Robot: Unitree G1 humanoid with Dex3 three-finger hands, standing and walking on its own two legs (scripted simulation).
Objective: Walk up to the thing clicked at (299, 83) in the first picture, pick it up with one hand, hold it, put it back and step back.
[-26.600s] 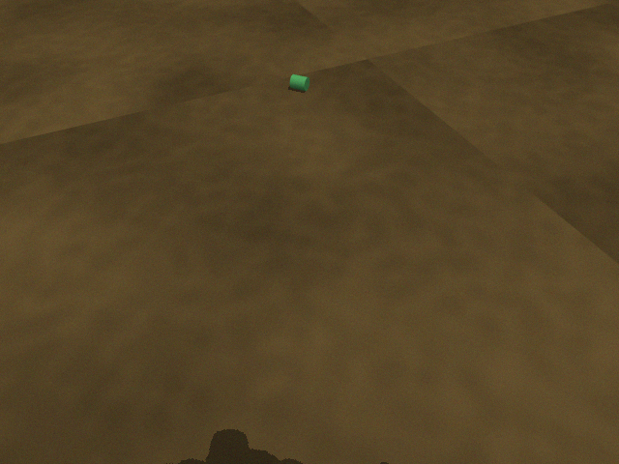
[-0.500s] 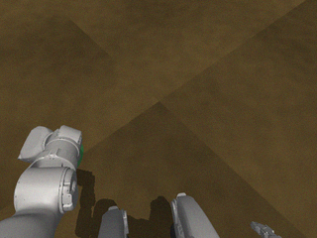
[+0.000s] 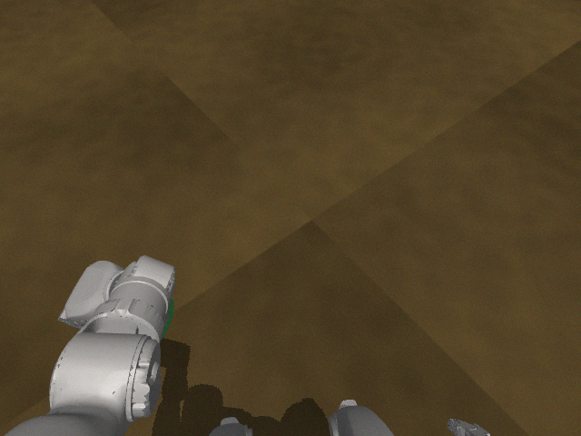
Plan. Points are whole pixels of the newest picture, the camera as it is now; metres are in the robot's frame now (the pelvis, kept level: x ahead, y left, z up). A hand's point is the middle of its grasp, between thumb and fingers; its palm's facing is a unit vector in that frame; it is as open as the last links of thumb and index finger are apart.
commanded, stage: hold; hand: left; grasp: from above
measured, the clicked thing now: (131, 311) +0.35 +0.25 -0.08
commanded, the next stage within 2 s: crouch in 1.98 s
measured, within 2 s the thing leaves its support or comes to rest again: neither
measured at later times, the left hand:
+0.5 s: hand (129, 282) +0.37 +0.23 -0.01, palm faces -0.09 -0.45 -0.89, open 12.6 cm
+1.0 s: hand (128, 279) +0.36 +0.22 +0.01, palm faces -0.07 -0.45 -0.89, open 12.7 cm
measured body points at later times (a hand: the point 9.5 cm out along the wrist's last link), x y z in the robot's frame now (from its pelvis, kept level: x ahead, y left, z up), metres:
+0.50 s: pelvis +0.03 +0.00 +0.03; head +0.08 -0.01 +0.47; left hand +0.37 +0.24 +0.04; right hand +0.14 -0.26 -0.10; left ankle +0.03 +0.15 -0.67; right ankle +0.04 -0.11 -0.67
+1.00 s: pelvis +0.03 +0.00 +0.04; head +0.06 -0.02 +0.49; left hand +0.36 +0.24 +0.06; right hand +0.15 -0.26 -0.09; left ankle +0.03 +0.15 -0.67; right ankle +0.04 -0.11 -0.67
